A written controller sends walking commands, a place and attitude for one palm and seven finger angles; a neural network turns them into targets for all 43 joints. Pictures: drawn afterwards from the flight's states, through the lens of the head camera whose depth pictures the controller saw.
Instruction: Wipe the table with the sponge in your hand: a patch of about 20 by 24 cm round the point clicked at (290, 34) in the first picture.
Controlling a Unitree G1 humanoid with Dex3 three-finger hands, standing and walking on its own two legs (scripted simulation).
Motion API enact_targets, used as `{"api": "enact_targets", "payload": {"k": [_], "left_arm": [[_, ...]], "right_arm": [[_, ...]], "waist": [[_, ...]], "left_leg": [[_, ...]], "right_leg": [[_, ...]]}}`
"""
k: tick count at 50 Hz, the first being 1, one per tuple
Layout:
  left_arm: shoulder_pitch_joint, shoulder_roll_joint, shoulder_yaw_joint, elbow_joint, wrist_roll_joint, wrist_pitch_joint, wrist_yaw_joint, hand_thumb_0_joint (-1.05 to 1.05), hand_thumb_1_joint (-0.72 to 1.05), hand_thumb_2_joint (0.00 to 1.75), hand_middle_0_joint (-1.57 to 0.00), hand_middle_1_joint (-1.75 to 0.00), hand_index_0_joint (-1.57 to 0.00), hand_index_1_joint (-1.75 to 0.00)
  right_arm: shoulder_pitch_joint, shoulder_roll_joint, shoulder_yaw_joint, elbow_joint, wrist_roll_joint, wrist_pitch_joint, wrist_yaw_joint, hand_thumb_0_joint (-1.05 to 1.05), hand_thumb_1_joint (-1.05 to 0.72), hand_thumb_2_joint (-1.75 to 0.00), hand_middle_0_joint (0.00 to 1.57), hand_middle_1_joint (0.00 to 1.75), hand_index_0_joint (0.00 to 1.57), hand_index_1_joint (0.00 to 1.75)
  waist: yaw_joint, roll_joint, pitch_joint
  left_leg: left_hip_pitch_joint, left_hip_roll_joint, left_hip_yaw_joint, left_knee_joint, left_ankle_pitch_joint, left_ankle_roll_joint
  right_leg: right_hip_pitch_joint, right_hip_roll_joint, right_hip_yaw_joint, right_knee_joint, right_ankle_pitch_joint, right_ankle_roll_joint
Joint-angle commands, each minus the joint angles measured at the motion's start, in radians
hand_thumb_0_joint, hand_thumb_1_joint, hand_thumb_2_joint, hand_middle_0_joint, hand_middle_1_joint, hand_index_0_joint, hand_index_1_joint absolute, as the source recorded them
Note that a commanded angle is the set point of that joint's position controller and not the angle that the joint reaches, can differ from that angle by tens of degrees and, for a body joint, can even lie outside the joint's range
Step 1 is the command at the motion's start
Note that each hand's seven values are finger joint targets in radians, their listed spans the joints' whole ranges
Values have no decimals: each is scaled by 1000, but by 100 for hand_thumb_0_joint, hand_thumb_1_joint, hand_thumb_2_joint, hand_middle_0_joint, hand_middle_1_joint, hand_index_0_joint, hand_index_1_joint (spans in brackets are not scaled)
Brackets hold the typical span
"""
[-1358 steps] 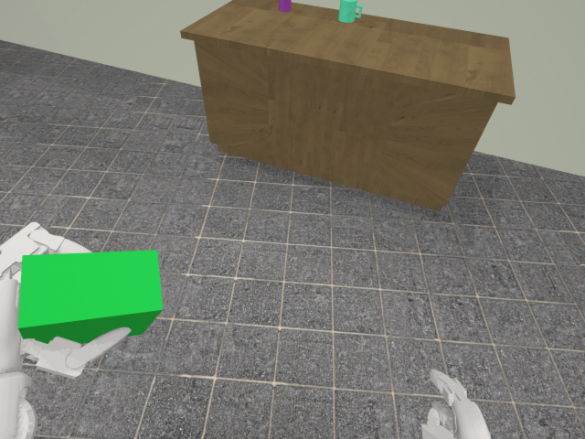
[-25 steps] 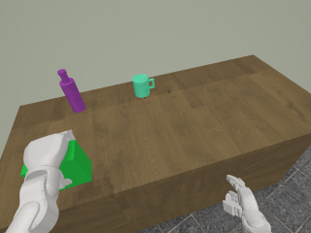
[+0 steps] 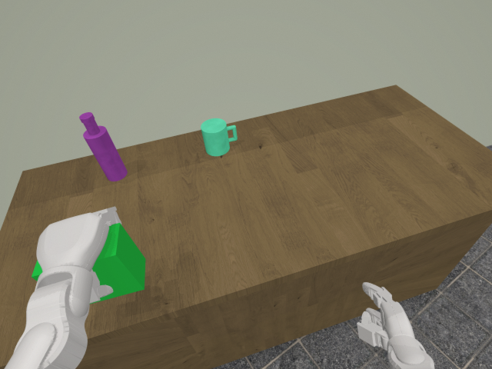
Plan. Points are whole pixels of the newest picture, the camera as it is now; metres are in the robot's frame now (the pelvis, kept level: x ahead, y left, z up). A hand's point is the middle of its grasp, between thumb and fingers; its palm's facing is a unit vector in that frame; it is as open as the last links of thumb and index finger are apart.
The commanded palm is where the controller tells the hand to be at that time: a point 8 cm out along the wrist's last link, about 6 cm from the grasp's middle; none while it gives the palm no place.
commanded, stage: move the sponge above the wiping area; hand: left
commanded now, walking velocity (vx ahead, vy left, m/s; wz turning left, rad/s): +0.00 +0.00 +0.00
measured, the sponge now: (101, 271) +0.22 +0.29 +0.05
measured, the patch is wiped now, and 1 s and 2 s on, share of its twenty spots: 0.00 0.00 0.00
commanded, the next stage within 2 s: none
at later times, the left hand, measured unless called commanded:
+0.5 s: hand (102, 256) +0.24 +0.29 +0.07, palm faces +0.01 -0.06 -1.00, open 10.1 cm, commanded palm +0.21 +0.28 +0.13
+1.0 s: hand (115, 249) +0.26 +0.29 +0.06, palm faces +0.02 -0.08 -1.00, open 10.1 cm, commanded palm +0.24 +0.28 +0.11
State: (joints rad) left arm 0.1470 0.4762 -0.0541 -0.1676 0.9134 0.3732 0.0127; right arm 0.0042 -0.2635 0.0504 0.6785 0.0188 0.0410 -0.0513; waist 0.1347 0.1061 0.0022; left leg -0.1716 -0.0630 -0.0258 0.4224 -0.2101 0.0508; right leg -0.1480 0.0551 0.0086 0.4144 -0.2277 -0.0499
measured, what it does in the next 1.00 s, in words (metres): stands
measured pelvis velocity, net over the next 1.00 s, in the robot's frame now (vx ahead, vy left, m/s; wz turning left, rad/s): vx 0.00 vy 0.00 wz -0.01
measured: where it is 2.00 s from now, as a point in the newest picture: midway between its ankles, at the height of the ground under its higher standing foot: outside the picture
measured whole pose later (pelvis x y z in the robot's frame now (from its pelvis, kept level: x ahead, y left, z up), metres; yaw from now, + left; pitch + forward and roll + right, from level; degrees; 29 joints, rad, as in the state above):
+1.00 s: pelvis +0.00 +0.00 +0.00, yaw -1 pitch +0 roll +0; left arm -0.01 0.41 -0.08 0.13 0.94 0.36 0.13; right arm 0.04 -0.26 0.01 0.70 0.05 0.04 -0.07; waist 0.10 0.09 -0.04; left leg -0.24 -0.06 -0.02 0.46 -0.22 0.05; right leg -0.22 0.06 0.02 0.46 -0.24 -0.05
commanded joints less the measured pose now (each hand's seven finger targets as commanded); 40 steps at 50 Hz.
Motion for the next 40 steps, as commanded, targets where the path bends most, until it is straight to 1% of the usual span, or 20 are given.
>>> {"api": "enact_targets", "payload": {"k": [1, 2, 3, 7, 8, 12, 13, 15, 17, 18, 22, 23, 25, 27, 28, 29, 35, 37, 38, 40], "left_arm": [[-214, 260, 196, -125, 35, 1, 57, 0, 10, 130, -120, -160, -120, -160], [-232, 289, 222, -131, 34, 10, 61, 0, 10, 130, -120, -160, -120, -160], [-235, 204, 149, -137, 22, 10, 58, 0, 10, 130, -120, -160, -120, -160], [-224, 273, 196, -127, 21, 8, 50, 0, 10, 130, -120, -160, -120, -160], [-196, 205, 144, -121, 4, 5, 45, 0, 10, 130, -120, -160, -120, -160], [-269, 305, 211, -93, 27, -24, 42, 0, 10, 130, -120, -160, -120, -160], [-245, 234, 160, -98, 16, -35, 44, 0, 10, 130, -120, -160, -120, -160], [-296, 241, 158, -69, 23, -62, 50, 0, 10, 130, -120, -160, -120, -160], [-314, 315, 228, -54, 31, -77, 67, 0, 10, 130, -120, -160, -120, -160], [-291, 258, 188, -51, 22, -85, 73, 0, 10, 130, -120, -160, -120, -160], [-290, 319, 251, -17, 32, -87, 97, 0, 10, 130, -120, -160, -120, -160], [-290, 251, 192, -5, 26, -82, 97, 0, 10, 130, -120, -160, -120, -160], [-284, 235, 182, 12, 19, -75, 100, 0, 10, 130, -120, -160, -120, -160], [-308, 285, 216, 58, 17, -53, 99, 0, 10, 130, -120, -160, -120, -160], [-319, 204, 142, 51, 7, -54, 93, 0, 10, 130, -120, -160, -120, -160], [-327, 243, 171, 72, 16, -52, 94, 0, 10, 130, -120, -160, -120, -160], [-388, 220, 134, 72, 36, -81, 98, 0, 10, 130, -120, -160, -120, -160], [-414, 291, 196, 62, 54, -89, 114, 0, 10, 130, -120, -160, -120, -160], [-400, 232, 154, 61, 50, -93, 120, 0, 10, 130, -120, -160, -120, -160], [-408, 217, 145, 65, 61, -94, 134, 0, 10, 130, -120, -160, -120, -160]], "right_arm": [[-202, -98, -35, -161, 4, -44, -13, 0, -90, -90, 20, 30, 20, 30], [-222, -103, -32, -160, 6, -43, -15, 0, -90, -90, 20, 30, 20, 30], [-212, -91, -36, -173, 11, -46, -15, 0, -90, -90, 20, 30, 20, 30], [-224, -105, -36, -169, 10, -48, -18, 0, -90, -90, 20, 30, 20, 30], [-206, -94, -42, -181, 13, -52, -19, 0, -90, -90, 20, 30, 20, 30], [-210, -108, -39, -163, 10, -52, -31, 0, -90, -90, 20, 30, 20, 30], [-194, -95, -45, -177, 12, -58, -32, 0, -90, -90, 20, 30, 20, 30], [-185, -97, -47, -166, 12, -65, -36, 0, -90, -90, 20, 30, 20, 30], [-189, -105, -49, -157, 9, -70, -41, 0, -90, -90, 20, 30, 20, 30], [-174, -97, -55, -163, 11, -74, -42, 0, -90, -90, 20, 30, 20, 30], [-185, -107, -57, -149, 11, -72, -40, 0, -90, -90, 20, 30, 20, 30], [-174, -98, -59, -154, 16, -72, -37, 0, -90, -90, 20, 30, 20, 30], [-172, -102, -64, -152, 19, -73, -34, 0, -90, -90, 20, 30, 20, 30], [-189, -111, -57, -144, 23, -66, -36, 0, -90, -90, 20, 30, 20, 30], [-174, -103, -62, -156, 26, -68, -37, 0, -90, -90, 20, 30, 20, 30], [-174, -106, -60, -149, 28, -70, -36, 0, -90, -90, 20, 30, 20, 30], [-158, -102, -66, -151, 25, -76, -42, 0, -90, -90, 20, 30, 20, 30], [-168, -109, -65, -144, 19, -74, -42, 0, -90, -90, 20, 30, 20, 30], [-153, -98, -69, -152, 21, -75, -40, 0, -90, -90, 20, 30, 20, 30], [-160, -97, -67, -149, 20, -76, -35, 0, -90, -90, 20, 30, 20, 30]], "waist": [[2, -64, -192], [4, -41, -175], [-14, -50, -187], [-4, -35, -197], [-17, -49, -191], [-15, -49, -183], [-24, -45, -192], [-29, -53, -190], [-13, -49, -189], [-24, -49, -212], [-6, -26, -210], [-22, -20, -206], [-22, -34, -212], [-17, -53, -174], [-38, -68, -183], [-28, -75, -191], [-35, -73, -242], [-17, -50, -250], [-27, -47, -259], [-21, -36, -258]], "left_leg": [[60, 25, -86, -29, 245, -13], [58, 22, -91, -30, 219, -12], [55, 24, -75, -25, 218, -8], [65, 11, -82, -11, 230, -6], [51, 14, -68, -11, 219, -1], [57, 6, -73, -2, 188, 1], [53, 8, -61, 0, 197, 6], [57, 6, -63, 4, 187, 4], [60, 4, -70, 5, 169, 3], [50, 5, -54, 11, 177, 7], [41, 0, -64, 9, 179, -2], [25, 5, -56, 6, 176, -1], [25, 8, -55, 7, 185, -3], [10, 4, -67, -2, 144, -6], [-1, 10, -52, -3, 131, -1], [-2, 8, -59, -4, 125, -4], [14, 7, -57, 5, 136, 2], [23, 5, -67, 7, 149, -1], [11, 9, -58, 5, 157, 0], [17, 11, -69, 3, 178, -8]], "right_leg": [[43, -35, 113, -58, 193, -37], [35, -27, 147, -66, 169, -46], [41, -35, 110, -58, 173, -35], [44, -33, 156, -60, 212, -42], [52, -40, 122, -56, 205, -30], [21, -35, 167, -70, 179, -36], [36, -40, 130, -60, 189, -28], [8, -40, 139, -69, 173, -26], [1, -32, 171, -75, 148, -35], [25, -39, 140, -60, 173, -26], [21, -37, 176, -60, 181, -37], [21, -40, 139, -52, 177, -30], [16, -42, 136, -49, 189, -28], [-8, -36, 164, -65, 136, -33], [-1, -40, 126, -56, 131, -22], [-9, -39, 132, -58, 115, -23], [-4, -36, 126, -45, 131, -23], [-3, -30, 151, -41, 142, -34], [11, -34, 119, -29, 155, -28], [-5, -32, 117, -26, 163, -32]]}}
